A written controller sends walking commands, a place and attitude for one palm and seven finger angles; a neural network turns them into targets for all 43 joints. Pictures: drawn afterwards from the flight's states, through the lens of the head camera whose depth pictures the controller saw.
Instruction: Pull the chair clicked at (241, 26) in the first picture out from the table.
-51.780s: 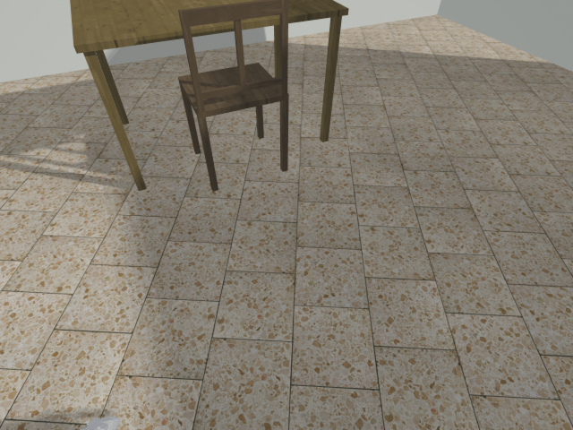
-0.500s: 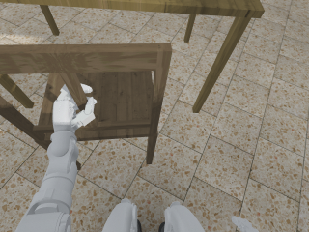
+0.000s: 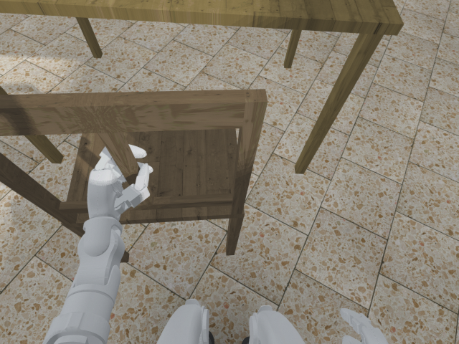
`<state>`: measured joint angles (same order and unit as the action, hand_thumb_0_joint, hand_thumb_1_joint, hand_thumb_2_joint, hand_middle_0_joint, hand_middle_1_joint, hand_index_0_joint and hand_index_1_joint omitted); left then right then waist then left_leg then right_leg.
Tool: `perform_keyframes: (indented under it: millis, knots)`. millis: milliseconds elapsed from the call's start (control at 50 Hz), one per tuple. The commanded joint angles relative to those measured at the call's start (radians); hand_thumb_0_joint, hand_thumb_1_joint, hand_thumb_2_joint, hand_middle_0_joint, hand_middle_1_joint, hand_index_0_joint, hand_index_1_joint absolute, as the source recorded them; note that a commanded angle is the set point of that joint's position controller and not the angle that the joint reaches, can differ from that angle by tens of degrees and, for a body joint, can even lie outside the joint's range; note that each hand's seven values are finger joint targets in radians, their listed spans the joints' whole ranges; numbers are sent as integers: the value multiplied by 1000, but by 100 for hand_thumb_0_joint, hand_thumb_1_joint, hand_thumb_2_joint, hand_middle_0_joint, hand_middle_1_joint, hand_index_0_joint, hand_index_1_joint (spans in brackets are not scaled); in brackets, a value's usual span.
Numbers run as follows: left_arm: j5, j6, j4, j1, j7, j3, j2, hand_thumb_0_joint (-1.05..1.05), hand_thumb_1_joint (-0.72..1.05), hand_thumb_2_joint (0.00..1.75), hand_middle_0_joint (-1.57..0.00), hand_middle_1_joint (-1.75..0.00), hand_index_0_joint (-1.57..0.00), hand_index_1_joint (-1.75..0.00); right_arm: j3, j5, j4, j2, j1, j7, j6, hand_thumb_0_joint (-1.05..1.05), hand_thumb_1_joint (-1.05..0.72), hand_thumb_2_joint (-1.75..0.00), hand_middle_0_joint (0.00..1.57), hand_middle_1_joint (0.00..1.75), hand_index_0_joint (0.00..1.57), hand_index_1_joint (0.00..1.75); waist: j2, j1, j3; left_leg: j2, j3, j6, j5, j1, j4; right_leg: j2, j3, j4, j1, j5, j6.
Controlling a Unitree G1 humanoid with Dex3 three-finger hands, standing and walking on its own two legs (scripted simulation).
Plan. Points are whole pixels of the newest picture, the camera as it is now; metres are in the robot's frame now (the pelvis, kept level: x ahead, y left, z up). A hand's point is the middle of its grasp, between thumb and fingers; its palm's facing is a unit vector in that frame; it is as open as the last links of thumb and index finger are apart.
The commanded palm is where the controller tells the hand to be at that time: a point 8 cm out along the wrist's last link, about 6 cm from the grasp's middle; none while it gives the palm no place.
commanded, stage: hook a spindle and tug to test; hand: left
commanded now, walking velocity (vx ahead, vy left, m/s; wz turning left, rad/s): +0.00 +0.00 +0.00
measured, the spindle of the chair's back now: (132, 172) +0.40 +0.19 +0.01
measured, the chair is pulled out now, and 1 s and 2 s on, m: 0.24 0.35 0.47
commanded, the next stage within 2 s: step backward, pulling the chair out in 0.06 s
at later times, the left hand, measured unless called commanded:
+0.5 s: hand (141, 193) +0.35 +0.16 +0.03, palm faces +0.10 -0.99 -0.11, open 5.6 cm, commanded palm +0.32 +0.21 +0.03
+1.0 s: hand (160, 243) +0.27 +0.11 +0.03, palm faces +0.08 -0.99 -0.15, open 5.5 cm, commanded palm +0.26 +0.17 +0.03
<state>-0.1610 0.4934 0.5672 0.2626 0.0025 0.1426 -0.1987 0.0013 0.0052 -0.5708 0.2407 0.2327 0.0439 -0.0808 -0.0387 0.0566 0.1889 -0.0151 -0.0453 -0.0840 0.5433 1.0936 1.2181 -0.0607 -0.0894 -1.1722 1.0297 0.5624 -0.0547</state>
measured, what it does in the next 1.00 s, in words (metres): rises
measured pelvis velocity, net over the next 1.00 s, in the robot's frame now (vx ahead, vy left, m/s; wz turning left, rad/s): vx -0.05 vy -0.03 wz -0.01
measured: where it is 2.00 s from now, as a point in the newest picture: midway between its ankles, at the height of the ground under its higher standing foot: outside the picture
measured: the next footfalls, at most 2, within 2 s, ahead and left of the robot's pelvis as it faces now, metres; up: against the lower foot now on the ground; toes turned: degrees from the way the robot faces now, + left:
left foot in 1.34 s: -0.19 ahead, +0.14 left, +0.00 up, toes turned +5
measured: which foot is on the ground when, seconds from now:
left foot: down 0.00-0.96, up 0.98-1.00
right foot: down 0.00-1.00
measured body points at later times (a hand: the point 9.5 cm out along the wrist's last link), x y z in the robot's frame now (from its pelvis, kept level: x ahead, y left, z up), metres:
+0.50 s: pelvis +0.01 +0.01 +0.09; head +0.08 +0.02 +0.53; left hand +0.34 +0.21 +0.04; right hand +0.10 -0.26 -0.03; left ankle +0.01 +0.06 -0.63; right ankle -0.01 -0.09 -0.63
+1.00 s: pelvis -0.05 -0.03 +0.10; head +0.01 -0.04 +0.54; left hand +0.26 +0.17 +0.05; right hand +0.05 -0.28 -0.04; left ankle +0.00 +0.07 -0.63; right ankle -0.01 -0.10 -0.63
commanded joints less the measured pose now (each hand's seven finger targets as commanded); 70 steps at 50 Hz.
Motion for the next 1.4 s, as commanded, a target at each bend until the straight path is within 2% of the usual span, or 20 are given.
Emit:
perform_keyframes:
  millis: [0, 120, 140, 160, 220, 280, 340, 400, 520, 620, 700, 840, 940, 1020, 1100, 1200, 1260, 1320, 1360, 1380]
  knots:
    - [19, 76, -229, 150, 22, -23, -97, 0, 90, 90, -50, -145, -50, -145, 54, 2, 103, 155, 45, -16, 35, 0, -90, -90, 20, 30, 20, 30, -23, 12, 394, 32, 125, 70, -496, -375, -123, 20, 67, 108, -155, -423, 22]
    - [15, 87, -243, 132, 25, 14, -129, 0, 90, 90, -50, -145, -50, -145, 53, 1, 97, 151, 33, -22, 43, 0, -90, -90, 20, 30, 20, 30, -17, 5, 390, 26, 114, 65, -475, -345, -113, 21, 78, 107, -182, -437, 24]
    - [13, 87, -249, 150, 29, -49, -65, 0, 90, 90, -50, -145, -50, -145, 50, 1, 99, 143, 27, -20, 47, 0, -90, -90, 20, 30, 20, 30, -18, 21, 380, 25, 114, 64, -464, -349, -113, 22, 76, 109, -170, -432, 26]
    - [104, -21, -454, 369, -61, 104, -409, 0, 90, 90, -50, -145, -50, -145, 54, 54, 157, 146, 104, -57, -28, 0, -90, -90, 20, 30, 20, 30, -75, -18, 650, 41, 99, 43, -438, -642, -308, 107, 223, 319, -594, -486, 46]
    - [108, -165, -343, 228, -119, 19, -258, 0, 90, 90, -50, -145, -50, -145, 36, 64, 166, 127, 74, -112, -48, 0, -90, -90, 20, 30, 20, 30, -117, 5, 463, 42, 106, 35, -491, -667, -390, 116, 192, 376, -573, -685, 70]
    - [118, -261, -76, 156, -126, -74, -155, 0, 90, 90, -50, -145, -50, -145, 16, 69, 117, 133, 55, -138, -78, 0, -90, -90, 20, 30, 20, 30, 9, 8, 204, 88, 157, 15, -427, -582, -498, 126, 175, 444, -559, -606, 98]
    - [122, -265, 24, 280, -132, -55, -193, 0, 90, 90, -50, -145, -50, -145, 19, 64, 86, 152, 69, -157, -75, 0, -90, -90, 20, 30, 20, 30, 33, 7, 169, 112, 159, 18, -548, -651, -565, 143, 172, 511, -632, -717, 105]
    - [130, -243, 104, 313, -122, -48, -206, 0, 90, 90, -50, -145, -50, -145, 28, 55, 60, 157, 76, -168, -73, 0, -90, -90, 20, 30, 20, 30, -53, 1, 167, 146, 185, 15, -747, -775, -606, 137, 167, 537, -643, -744, 94]
    - [122, -222, 150, 243, -92, -81, -154, 0, 90, 90, -50, -145, -50, -145, 37, 32, 55, 141, 50, -151, -71, 0, -90, -90, 20, 30, 20, 30, -188, -11, 168, 228, 268, 13, -983, -978, -705, 98, 140, 535, -628, -373, 44]
    - [118, -215, 92, 167, -81, -63, -151, 0, 90, 90, -50, -145, -50, -145, 42, 5, 62, 140, 8, -133, -47, 0, -90, -90, 20, 30, 20, 30, -156, -32, 143, 290, 305, 4, -1033, -1023, -765, 86, 143, 520, -645, -216, 30]
    - [124, -210, 68, 164, -84, -42, -168, 0, 90, 90, -50, -145, -50, -145, 48, -1, 48, 151, -1, -135, -19, 0, -90, -90, 20, 30, 20, 30, -71, -28, 113, 303, 274, -12, -967, -980, -763, 100, 140, 587, -723, -315, 26]
    - [131, -209, 122, 259, -100, -69, -153, 0, 90, 90, -50, -145, -50, -145, 47, 7, -2, 142, -8, -149, 24, 0, -90, -90, 20, 30, 20, 30, -75, -22, 63, 252, 229, -9, -595, -819, -775, 130, 160, 655, -810, -424, 22]
    - [131, -209, 205, 309, -121, -93, -170, 0, 90, 90, -50, -145, -50, -145, 54, 38, -29, 140, 13, -148, 45, 0, -90, -90, 20, 30, 20, 30, 104, -6, 51, 33, 83, 79, -141, -752, -514, 352, 399, 901, -782, -499, 9]
    - [146, -233, 263, 331, -126, -92, -150, 0, 90, 90, -50, -145, -50, -145, 56, 40, -54, 147, -16, -136, 53, 0, -90, -90, 20, 30, 20, 30, 91, -34, 59, 14, 179, 90, -21, -618, -254, 455, 380, 890, -885, -663, -39]
    - [142, -247, 273, 301, -128, -85, -145, 0, 90, 90, -50, -145, -50, -145, 44, 40, -63, 148, -35, -133, 48, 0, -90, -90, 20, 30, 20, 30, 37, -36, 76, 17, 166, 106, -40, -625, -341, 414, 258, 826, -981, -819, -29]
    - [132, -277, 224, 298, -115, -147, -59, 0, 90, 90, -50, -145, -50, -145, 45, 35, -51, 141, -13, -147, 46, 0, -90, -90, 20, 30, 20, 30, 178, -31, 111, 37, 122, 113, -55, -666, -528, 382, 195, 807, -1057, -874, -26]
    - [131, -275, 165, 294, -105, -188, -15, 0, 90, 90, -50, -145, -50, -145, 38, 29, -36, 132, 11, -160, 40, 0, -90, -90, 20, 30, 20, 30, 195, -9, 135, 59, 76, 106, -234, -751, -813, 281, 110, 746, -1052, -776, 24]
    - [130, -264, 81, 306, -86, -236, 25, 0, 90, 90, -50, -145, -50, -145, 64, 23, 22, 159, 5, -163, 18, 0, -90, -90, 20, 30, 20, 30, 17, -11, 122, 204, 170, 47, -644, -860, -847, 126, 56, 620, -902, -637, 92]
    - [149, -249, 26, 334, -73, -253, 37, 0, 90, 90, -50, -145, -50, -145, 66, 30, 44, 129, 3, -151, 22, 0, -90, -90, 20, 30, 20, 30, 49, 0, 152, 178, 63, 70, -614, -845, -794, 127, 62, 631, -945, -623, 92]
    - [162, -239, -4, 364, -72, -251, 26, 0, 90, 90, -50, -145, -50, -145, 61, 13, 44, 122, -24, -151, 24, 0, -90, -90, 20, 30, 20, 30, -52, 5, 135, 169, 60, 83, -570, -796, -811, 149, 63, 607, -947, -631, 81]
